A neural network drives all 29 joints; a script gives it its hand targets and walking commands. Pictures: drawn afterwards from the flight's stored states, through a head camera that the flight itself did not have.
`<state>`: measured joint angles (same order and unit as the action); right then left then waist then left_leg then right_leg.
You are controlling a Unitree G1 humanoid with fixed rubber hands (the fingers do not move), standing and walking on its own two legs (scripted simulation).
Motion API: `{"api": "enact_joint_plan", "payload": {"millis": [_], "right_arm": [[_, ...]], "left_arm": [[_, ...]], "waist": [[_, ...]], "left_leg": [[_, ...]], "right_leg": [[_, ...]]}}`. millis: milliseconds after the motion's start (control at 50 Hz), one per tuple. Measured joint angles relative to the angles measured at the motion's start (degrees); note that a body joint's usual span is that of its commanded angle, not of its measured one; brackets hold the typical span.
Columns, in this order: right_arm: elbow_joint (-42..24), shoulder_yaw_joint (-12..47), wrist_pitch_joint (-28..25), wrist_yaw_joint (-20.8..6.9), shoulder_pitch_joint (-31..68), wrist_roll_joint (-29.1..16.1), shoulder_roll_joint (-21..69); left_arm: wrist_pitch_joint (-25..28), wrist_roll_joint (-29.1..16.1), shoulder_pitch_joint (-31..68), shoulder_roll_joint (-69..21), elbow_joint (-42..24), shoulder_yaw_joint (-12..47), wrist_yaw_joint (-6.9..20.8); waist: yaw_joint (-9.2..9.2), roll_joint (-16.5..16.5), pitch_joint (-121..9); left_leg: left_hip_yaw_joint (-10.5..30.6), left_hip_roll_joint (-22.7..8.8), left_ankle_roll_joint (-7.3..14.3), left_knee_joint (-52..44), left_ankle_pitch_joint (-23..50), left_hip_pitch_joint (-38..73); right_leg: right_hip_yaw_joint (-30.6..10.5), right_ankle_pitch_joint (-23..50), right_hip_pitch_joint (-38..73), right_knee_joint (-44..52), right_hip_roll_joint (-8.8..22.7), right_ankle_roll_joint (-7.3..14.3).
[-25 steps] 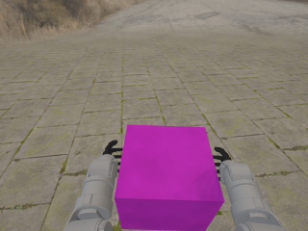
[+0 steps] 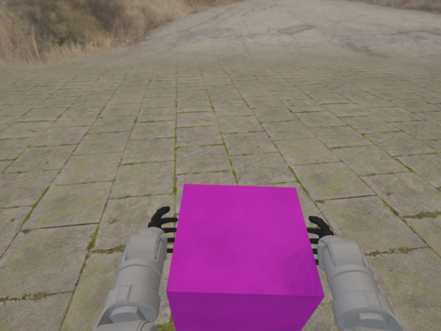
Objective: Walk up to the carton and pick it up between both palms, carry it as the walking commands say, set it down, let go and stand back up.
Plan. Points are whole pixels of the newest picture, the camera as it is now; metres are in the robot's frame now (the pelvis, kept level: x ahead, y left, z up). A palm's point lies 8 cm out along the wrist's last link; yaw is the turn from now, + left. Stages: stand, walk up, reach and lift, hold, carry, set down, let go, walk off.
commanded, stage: reach and lift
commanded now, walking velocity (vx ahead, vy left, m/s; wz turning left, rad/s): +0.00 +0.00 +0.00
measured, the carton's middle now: (238, 258) +0.32 +0.00 -0.02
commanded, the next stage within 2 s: hold in 0.36 s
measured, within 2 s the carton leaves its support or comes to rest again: neither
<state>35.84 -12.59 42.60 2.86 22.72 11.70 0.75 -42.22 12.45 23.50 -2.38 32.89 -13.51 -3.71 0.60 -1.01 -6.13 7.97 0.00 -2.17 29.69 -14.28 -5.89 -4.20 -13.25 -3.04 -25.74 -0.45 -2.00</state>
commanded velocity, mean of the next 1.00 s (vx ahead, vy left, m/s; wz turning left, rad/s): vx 0.00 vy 0.00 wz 0.00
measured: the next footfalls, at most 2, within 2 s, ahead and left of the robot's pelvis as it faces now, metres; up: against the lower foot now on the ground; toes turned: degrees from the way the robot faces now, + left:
none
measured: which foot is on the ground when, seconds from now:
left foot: down 0.00-1.00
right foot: down 0.00-1.00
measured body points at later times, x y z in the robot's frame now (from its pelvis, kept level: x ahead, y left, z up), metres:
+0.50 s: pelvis +0.00 +0.00 +0.00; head -0.11 +0.00 +0.44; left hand +0.31 +0.17 +0.06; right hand +0.30 -0.17 +0.05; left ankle +0.04 +0.14 -0.74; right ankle +0.02 -0.15 -0.74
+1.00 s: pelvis +0.00 +0.00 +0.00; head -0.12 +0.00 +0.44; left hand +0.30 +0.18 +0.07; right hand +0.30 -0.17 +0.05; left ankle +0.04 +0.14 -0.74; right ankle +0.02 -0.15 -0.74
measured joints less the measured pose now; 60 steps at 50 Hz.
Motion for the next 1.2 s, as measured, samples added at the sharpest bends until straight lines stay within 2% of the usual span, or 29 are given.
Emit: {"api": "enact_joint_plan", "payload": {"millis": [620, 880, 1200], "right_arm": [[-1.56, 0.0, 1.29, 0.65, 0.0, 0.09, 0.53], [-1.56, 0.0, 1.35, 1.32, -0.03, 0.09, 1.15], [-1.56, 0.0, 1.35, 1.33, -0.09, 0.09, 1.17]], "left_arm": [[-0.57, 0.33, 0.0, 0.0, -0.78, 0.02, 0.05], [-0.65, 0.34, 0.0, 0.0, -0.78, 0.02, -1.14], [-0.65, 0.34, 0.0, 0.0, -0.78, 0.02, -1.15]], "waist": [[0.0, 0.0, 0.86], [0.0, 0.0, 0.5], [0.0, 0.0, 0.48]], "left_leg": [[0.0, 0.0, 0.0, -0.01, 0.15, 0.09], [0.0, 0.0, 0.0, -0.01, 0.26, 0.09], [0.0, 0.0, 0.0, -0.01, 0.28, 0.09]], "right_leg": [[0.0, 0.16, 0.08, 0.0, 0.0, -0.08], [0.0, 0.28, 0.08, 0.0, 0.0, -0.1], [0.0, 0.29, 0.08, 0.0, 0.0, -0.1]]}}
